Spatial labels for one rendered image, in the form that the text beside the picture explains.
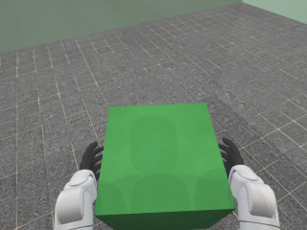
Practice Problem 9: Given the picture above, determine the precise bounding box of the carton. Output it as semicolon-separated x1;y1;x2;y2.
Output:
94;103;237;230

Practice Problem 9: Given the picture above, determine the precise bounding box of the robot left forearm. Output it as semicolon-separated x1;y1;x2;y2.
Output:
54;170;97;230

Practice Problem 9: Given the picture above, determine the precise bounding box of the left robot hand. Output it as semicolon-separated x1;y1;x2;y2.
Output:
80;141;104;181

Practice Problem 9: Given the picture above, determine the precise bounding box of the robot right forearm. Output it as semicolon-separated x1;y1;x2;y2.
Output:
228;165;280;230

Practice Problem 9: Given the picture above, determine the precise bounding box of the right robot hand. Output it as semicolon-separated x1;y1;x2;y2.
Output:
218;138;244;179

